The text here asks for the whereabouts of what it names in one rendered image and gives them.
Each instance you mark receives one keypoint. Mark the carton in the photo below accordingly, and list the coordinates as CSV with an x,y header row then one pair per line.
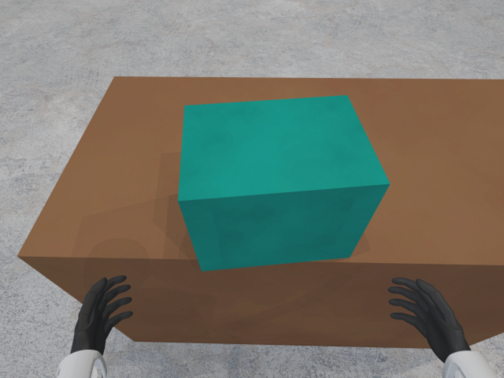
x,y
276,181

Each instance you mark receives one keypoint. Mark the pedestal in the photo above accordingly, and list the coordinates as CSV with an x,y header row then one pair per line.
x,y
114,212

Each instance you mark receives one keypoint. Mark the left robot forearm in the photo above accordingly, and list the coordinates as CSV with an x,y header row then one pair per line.
x,y
82,364

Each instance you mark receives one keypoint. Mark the robot right hand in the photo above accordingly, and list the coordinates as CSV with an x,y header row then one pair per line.
x,y
435,319

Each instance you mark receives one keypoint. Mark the right robot forearm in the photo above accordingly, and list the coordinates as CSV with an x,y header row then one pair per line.
x,y
468,364

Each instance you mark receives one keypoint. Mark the robot left hand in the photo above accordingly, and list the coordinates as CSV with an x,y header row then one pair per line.
x,y
93,325

